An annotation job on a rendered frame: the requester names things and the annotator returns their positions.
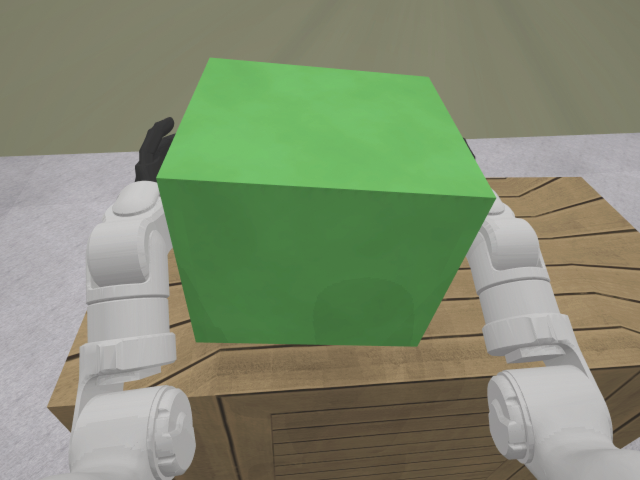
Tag robot right forearm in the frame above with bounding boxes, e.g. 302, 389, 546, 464
466, 189, 613, 442

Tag right robot upper arm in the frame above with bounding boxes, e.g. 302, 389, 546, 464
487, 365, 640, 480

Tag pedestal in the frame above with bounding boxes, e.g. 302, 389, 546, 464
47, 177, 640, 480

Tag carton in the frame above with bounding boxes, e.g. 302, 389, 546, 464
156, 58, 496, 347

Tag robot left forearm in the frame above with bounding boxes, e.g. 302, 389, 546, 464
69, 181, 177, 473

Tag robot left hand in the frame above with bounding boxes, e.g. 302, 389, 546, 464
135, 117, 176, 183

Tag left robot upper arm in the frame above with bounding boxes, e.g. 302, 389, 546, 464
39, 385, 196, 480

